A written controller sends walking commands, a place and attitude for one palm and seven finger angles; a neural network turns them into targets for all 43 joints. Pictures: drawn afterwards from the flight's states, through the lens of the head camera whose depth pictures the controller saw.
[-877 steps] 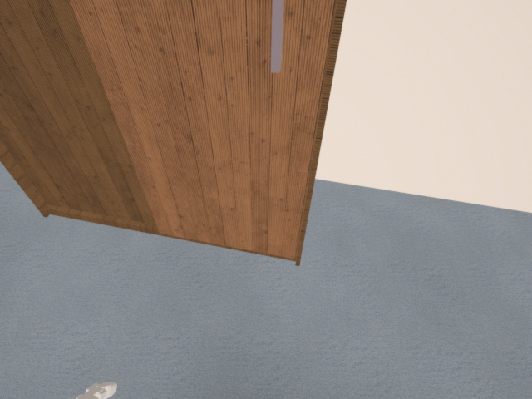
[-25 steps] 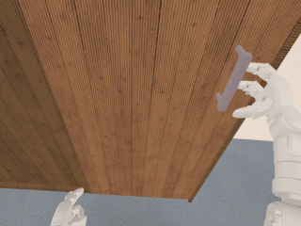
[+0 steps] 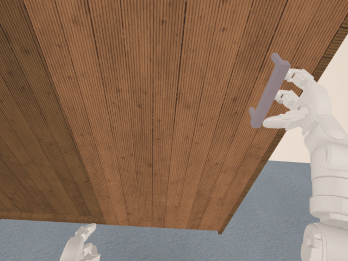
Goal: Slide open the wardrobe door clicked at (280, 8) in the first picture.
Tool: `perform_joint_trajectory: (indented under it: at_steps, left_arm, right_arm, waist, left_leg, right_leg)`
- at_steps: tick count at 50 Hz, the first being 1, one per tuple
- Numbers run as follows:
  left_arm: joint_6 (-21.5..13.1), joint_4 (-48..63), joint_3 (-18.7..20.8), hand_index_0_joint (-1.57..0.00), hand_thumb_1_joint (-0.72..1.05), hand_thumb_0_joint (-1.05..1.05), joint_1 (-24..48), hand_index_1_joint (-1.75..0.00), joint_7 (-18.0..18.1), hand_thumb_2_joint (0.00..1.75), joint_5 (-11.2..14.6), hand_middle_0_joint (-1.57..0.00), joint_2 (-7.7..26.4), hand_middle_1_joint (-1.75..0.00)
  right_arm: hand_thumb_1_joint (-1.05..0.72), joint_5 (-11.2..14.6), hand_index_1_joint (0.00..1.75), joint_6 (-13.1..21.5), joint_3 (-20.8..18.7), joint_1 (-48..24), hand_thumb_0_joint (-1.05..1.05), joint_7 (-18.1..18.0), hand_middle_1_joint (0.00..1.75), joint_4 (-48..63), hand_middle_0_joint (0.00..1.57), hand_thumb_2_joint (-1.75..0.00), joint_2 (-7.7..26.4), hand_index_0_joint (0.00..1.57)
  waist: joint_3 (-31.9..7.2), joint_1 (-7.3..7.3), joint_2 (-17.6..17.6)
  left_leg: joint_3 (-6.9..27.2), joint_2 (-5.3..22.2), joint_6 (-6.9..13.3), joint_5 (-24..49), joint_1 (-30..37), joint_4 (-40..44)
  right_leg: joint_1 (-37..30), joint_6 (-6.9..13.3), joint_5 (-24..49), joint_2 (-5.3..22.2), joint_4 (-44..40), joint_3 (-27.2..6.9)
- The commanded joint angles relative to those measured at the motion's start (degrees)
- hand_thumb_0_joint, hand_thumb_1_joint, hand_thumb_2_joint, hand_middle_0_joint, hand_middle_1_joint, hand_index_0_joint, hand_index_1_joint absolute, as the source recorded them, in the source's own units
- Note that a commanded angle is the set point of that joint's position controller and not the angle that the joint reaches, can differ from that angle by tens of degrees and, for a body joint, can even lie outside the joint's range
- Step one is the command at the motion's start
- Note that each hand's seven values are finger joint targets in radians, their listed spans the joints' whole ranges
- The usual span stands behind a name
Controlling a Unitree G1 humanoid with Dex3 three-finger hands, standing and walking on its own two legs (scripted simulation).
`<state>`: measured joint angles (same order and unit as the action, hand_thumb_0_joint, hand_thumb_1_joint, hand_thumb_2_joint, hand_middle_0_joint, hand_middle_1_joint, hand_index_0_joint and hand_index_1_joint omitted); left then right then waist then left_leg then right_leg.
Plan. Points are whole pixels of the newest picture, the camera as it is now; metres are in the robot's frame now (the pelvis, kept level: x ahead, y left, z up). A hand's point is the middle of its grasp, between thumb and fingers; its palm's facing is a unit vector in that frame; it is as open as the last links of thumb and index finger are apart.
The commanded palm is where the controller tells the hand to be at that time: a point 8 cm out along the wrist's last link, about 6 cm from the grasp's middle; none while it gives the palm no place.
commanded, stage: feel for the door with the fingertips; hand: right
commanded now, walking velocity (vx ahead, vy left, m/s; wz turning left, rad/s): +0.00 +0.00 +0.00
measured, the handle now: (265, 92) +0.45 -0.17 +0.21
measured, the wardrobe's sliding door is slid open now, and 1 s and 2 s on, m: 0.00 0.00 0.00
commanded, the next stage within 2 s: slide the fingers in behind the handle in 0.18 s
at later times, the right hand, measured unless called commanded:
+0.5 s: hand (285, 104) +0.40 -0.20 +0.22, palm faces +0.01 +1.00 -0.01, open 14.0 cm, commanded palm +0.38 -0.25 +0.22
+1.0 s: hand (282, 106) +0.39 -0.18 +0.22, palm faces +0.01 +1.00 -0.01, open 14.0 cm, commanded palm +0.37 -0.23 +0.22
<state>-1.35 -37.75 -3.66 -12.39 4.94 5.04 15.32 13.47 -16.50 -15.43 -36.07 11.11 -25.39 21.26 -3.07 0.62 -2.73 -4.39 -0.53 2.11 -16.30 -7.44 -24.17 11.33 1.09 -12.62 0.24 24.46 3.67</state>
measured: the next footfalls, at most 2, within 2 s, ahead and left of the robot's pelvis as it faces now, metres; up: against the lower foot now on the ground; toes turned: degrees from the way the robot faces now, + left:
none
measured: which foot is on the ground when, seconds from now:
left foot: down 0.00-1.00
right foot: down 0.00-1.00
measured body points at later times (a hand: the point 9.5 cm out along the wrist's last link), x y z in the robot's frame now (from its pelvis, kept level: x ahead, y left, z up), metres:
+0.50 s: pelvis +0.00 +0.00 +0.00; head -0.02 +0.02 +0.45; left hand +0.12 +0.26 -0.10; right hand +0.40 -0.25 +0.22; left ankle -0.04 +0.09 -0.74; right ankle +0.00 -0.11 -0.74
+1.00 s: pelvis +0.00 +0.00 +0.00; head -0.02 +0.01 +0.45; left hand +0.18 +0.23 -0.09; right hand +0.38 -0.24 +0.23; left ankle -0.04 +0.09 -0.74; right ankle +0.00 -0.11 -0.74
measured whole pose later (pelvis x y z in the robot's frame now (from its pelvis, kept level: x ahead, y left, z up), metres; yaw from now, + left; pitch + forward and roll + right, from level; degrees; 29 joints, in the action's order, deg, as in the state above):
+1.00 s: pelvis +0.00 +0.00 +0.00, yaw +0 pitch -1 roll +0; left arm -1.9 -36.4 -4.0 -10.6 4.6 5.0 14.5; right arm 13.5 -16.5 -14.2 -33.4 10.2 -20.0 19.6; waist -2.6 -0.4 -2.3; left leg -4.3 -0.5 1.9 -16.1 -6.9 -23.7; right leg 11.1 1.3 -12.8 0.1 24.7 3.6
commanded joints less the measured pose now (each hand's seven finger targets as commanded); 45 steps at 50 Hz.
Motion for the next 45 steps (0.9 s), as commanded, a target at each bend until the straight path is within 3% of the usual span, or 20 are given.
perform_joint_trajectory:
  at_steps: [1,4,5,8,9,10,15,18,20,22,25,27,28,30,34,36,40,42,43,45]
  left_arm:
    - [-2.8,9.1,3.0,-0.2,0.9,0.0,6.1,-0.3,0.4,0.9,0.2,-0.2,7.1,-0.3]
    - [-3.0,8.6,3.2,-0.2,0.9,0.0,5.5,-0.3,0.6,0.9,0.2,-0.2,7.5,-0.3]
    - [-3.1,8.3,3.3,-0.2,0.9,0.0,5.1,-0.3,0.7,0.9,0.3,-0.2,7.6,-0.3]
    - [-3.3,8.1,3.4,-0.2,0.9,0.0,4.5,-0.3,0.9,0.9,0.3,-0.2,7.9,-0.3]
    - [-3.6,8.1,3.3,-0.2,0.9,0.0,4.4,-0.3,0.9,0.9,0.2,-0.2,7.7,-0.3]
    - [-3.6,7.8,3.3,-0.2,0.9,0.0,3.8,-0.3,1.0,0.9,0.2,-0.2,7.9,-0.3]
    - [-4.0,7.6,3.4,-0.2,0.9,0.0,3.1,-0.3,0.9,0.9,0.5,-0.2,8.0,-0.3]
    - [-4.3,8.2,3.6,-0.2,0.9,0.0,2.8,-0.3,0.7,0.9,0.4,-0.2,8.4,-0.3]
    - [-4.3,8.5,3.5,-0.2,0.9,0.0,3.1,-0.3,0.7,0.9,0.6,-0.2,8.2,-0.3]
    - [-4.6,8.8,3.6,-0.2,0.9,0.0,3.1,-0.3,0.5,0.9,0.5,-0.2,8.1,-0.3]
    - [-4.8,9.5,3.5,-0.2,0.9,0.0,3.7,-0.3,0.4,0.9,0.6,-0.2,7.8,-0.3]
    - [-5.1,10.0,3.5,-0.2,0.9,0.0,4.2,-0.3,0.2,0.9,0.4,-0.2,7.6,-0.3]
    - [-5.1,10.2,3.5,-0.2,0.9,0.0,4.5,-0.3,0.2,0.9,0.4,-0.2,7.6,-0.3]
    - [-5.1,9.8,3.3,-0.2,0.9,0.0,4.8,-0.3,0.2,0.9,0.5,-0.2,7.5,-0.3]
    - [-4.8,9.8,3.2,-0.2,0.9,0.0,5.9,-0.3,0.1,0.9,0.5,-0.2,7.5,-0.3]
    - [-4.4,9.8,3.2,-0.2,0.9,0.0,6.5,-0.3,0.1,0.9,0.5,-0.2,7.2,-0.3]
    - [-3.8,9.6,2.8,-0.2,0.9,0.0,7.1,-0.3,0.3,0.9,0.5,-0.2,7.0,-0.3]
    - [-3.8,9.4,2.8,-0.2,0.9,0.0,7.3,-0.3,0.5,0.9,0.3,-0.2,6.9,-0.3]
    - [-3.6,9.2,3.0,-0.2,0.9,0.0,7.0,-0.3,0.5,0.9,0.1,-0.2,7.1,-0.3]
    - [-3.6,9.8,2.7,-0.2,0.9,0.0,7.7,-0.3,0.4,0.9,0.0,-0.2,6.4,-0.3]
  right_arm:
    - [0.5,-0.4,1.2,5.0,-4.3,-25.6,0.0,-0.5,1.2,11.6,0.3,-0.3,14.9,0.3]
    - [0.5,-0.4,1.2,5.9,-3.1,-28.9,0.0,-0.1,1.2,11.1,0.3,-0.3,14.5,0.3]
    - [0.5,-0.4,1.2,6.0,-4.6,-28.8,0.0,0.0,1.2,9.7,0.3,-0.3,16.2,0.3]
    - [0.5,-0.1,1.2,6.9,-4.7,-29.8,0.0,0.7,1.2,9.5,0.3,-0.3,17.0,0.3]
    - [0.5,-0.1,1.2,7.2,-4.4,-30.4,0.0,1.1,1.2,9.2,0.3,-0.3,16.4,0.3]
    - [0.5,-0.1,1.2,7.3,-4.8,-30.8,0.0,1.2,1.2,7.6,0.3,-0.3,17.0,0.3]
    - [0.5,0.0,1.2,7.6,-3.4,-30.5,0.0,2.4,1.2,3.7,0.3,-0.3,15.9,0.3]
    - [0.5,0.5,1.2,8.1,-6.0,-25.8,0.0,2.8,1.2,3.1,0.3,-0.3,18.2,0.3]
    - [0.5,0.5,1.2,8.3,-4.9,-27.2,0.0,3.2,1.2,4.1,0.3,-0.3,17.1,0.3]
    - [0.5,0.4,1.2,8.6,-6.4,-25.8,0.0,3.0,1.2,5.2,0.3,-0.3,18.4,0.3]
    - [0.5,0.3,1.2,9.3,-4.6,-27.9,0.0,3.0,1.2,10.0,0.3,-0.3,16.8,0.3]
    - [0.5,0.5,1.2,9.4,-4.9,-26.3,0.0,2.8,1.2,13.5,0.3,-0.3,16.2,0.3]
    - [0.5,0.9,1.2,9.3,-4.9,-24.9,0.0,2.6,1.2,14.5,0.3,-0.3,15.9,0.3]
    - [0.5,1.4,1.2,8.1,-4.3,-23.8,0.0,2.8,1.2,13.7,0.3,-0.3,14.2,0.3]
    - [0.5,1.3,1.2,5.4,-4.3,-20.5,0.0,1.8,1.2,14.3,0.3,-0.3,13.3,0.3]
    - [0.5,1.0,1.2,4.2,-3.5,-21.9,0.0,1.1,1.2,16.1,0.3,-0.3,12.6,0.3]
    - [0.5,0.8,1.2,3.0,-1.8,-24.5,0.0,-0.1,1.2,16.7,0.3,-0.3,11.3,0.3]
    - [0.5,0.7,1.2,3.3,-1.8,-26.2,0.0,-0.6,1.2,17.1,0.3,-0.3,11.1,0.3]
    - [0.5,0.7,1.2,3.6,-3.4,-25.1,0.0,-0.9,1.2,17.6,0.3,-0.3,12.9,0.3]
    - [0.5,0.4,1.2,4.2,-2.0,-26.4,0.0,-0.9,1.2,20.2,0.3,-0.3,11.1,0.3]
  waist:
    - [-13.7,-0.53,2.5]
    - [-12.3,0.51,2.3]
    - [-12.2,0.45,3.0]
    - [-13.8,0.58,2.2]
    - [-14.1,0.52,0.6]
    - [-14.0,0.9,2.6]
    - [-12.6,1.14,1.3]
    - [-13.5,-0.26,3.2]
    - [-13.4,0.28,2.9]
    - [-13.7,-0.18,2.2]
    - [-14.5,0.24,0.5]
    - [-15.9,-0.38,-1.5]
    - [-16.1,-0.43,0.9]
    - [-14.4,-0.33,2.0]
    - [-12.7,-0.85,2.9]
    - [-12.1,-0.64,1.4]
    - [-11.5,0.11,2.3]
    - [-12.6,0.37,2.1]
    - [-13.7,-0.13,3.6]
    - [-15.9,-0.2,0.5]
  left_leg:
    - [3.4,1.2,-0.7,22.5,-0.3,2.6]
    - [3.7,1.0,-0.7,20.4,-2.0,3.4]
    - [3.7,1.0,-0.7,20.1,-2.0,3.5]
    - [3.8,1.1,-0.7,20.2,-1.2,3.5]
    - [4.0,1.0,-0.6,20.6,-1.4,3.4]
    - [3.8,0.9,-0.8,20.7,-1.4,3.4]
    - [4.0,0.9,-0.9,19.0,-2.8,3.8]
    - [3.9,1.0,-0.8,19.7,-1.1,3.4]
    - [4.0,0.9,-1.0,19.7,-1.5,3.4]
    - [4.1,1.0,-0.9,20.1,-1.4,3.3]
    - [3.9,0.7,-0.7,21.2,-1.5,3.1]
    - [3.6,0.7,-0.4,22.0,-1.1,2.6]
    - [3.5,0.6,-0.5,23.1,-0.6,2.7]
    - [3.3,0.4,-0.7,22.6,-1.2,2.7]
    - [3.1,0.3,-0.7,21.0,-2.3,3.1]
    - [3.1,0.5,-0.7,20.6,-2.7,3.0]
    - [3.1,0.4,-0.8,18.4,-3.6,3.5]
    - [3.2,0.4,-0.7,18.0,-3.6,3.5]
    - [3.3,0.5,-0.6,19.2,-2.4,3.4]
    - [3.4,0.6,-0.5,21.7,-1.3,2.7]
  right_leg:
    - [-9.7,2.1,15.0,0.1,-0.3,-3.8]
    - [-9.9,2.5,13.2,0.3,-0.4,-4.0]
    - [-9.9,2.4,12.9,0.4,-0.4,-4.0]
    - [-10.4,2.5,13.1,0.3,-0.3,-3.9]
    - [-10.6,2.5,13.3,0.1,-0.3,-4.0]
    - [-10.1,2.6,13.1,0.1,-0.2,-4.0]
    - [-9.2,2.6,11.2,0.0,-0.2,-3.6]
    - [-8.3,2.6,11.8,0.1,-0.2,-3.8]
    - [-8.6,2.6,11.5,0.1,-0.5,-3.5]
    - [-8.7,2.6,11.8,0.2,-0.2,-3.5]
    - [-10.6,2.6,13.7,0.2,-0.1,-3.6]
    - [-12.0,2.4,15.6,0.3,0.1,-3.9]
    - [-12.4,2.5,16.7,0.4,0.3,-3.8]
    - [-11.5,2.4,15.5,0.4,-0.1,-3.8]
    - [-11.0,2.3,14.5,0.5,-0.5,-3.8]
    - [-10.9,2.1,14.3,0.4,-0.3,-3.8]
    - [-10.8,2.1,12.7,0.4,-0.5,-4.1]
    - [-11.6,2.1,12.7,0.4,-0.4,-4.4]
    - [-11.9,2.2,14.0,0.5,-0.2,-4.4]
    - [-13.4,2.0,16.2,0.2,0.0,-4.3]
